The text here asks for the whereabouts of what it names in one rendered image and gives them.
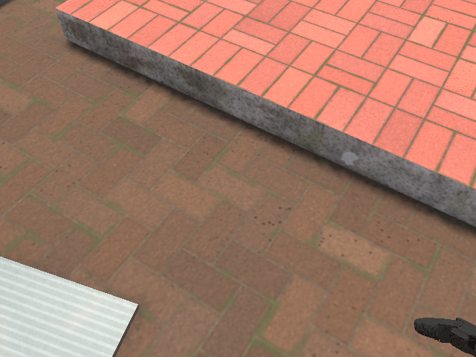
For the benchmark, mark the right robot hand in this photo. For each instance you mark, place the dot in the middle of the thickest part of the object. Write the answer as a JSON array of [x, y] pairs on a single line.
[[459, 333]]

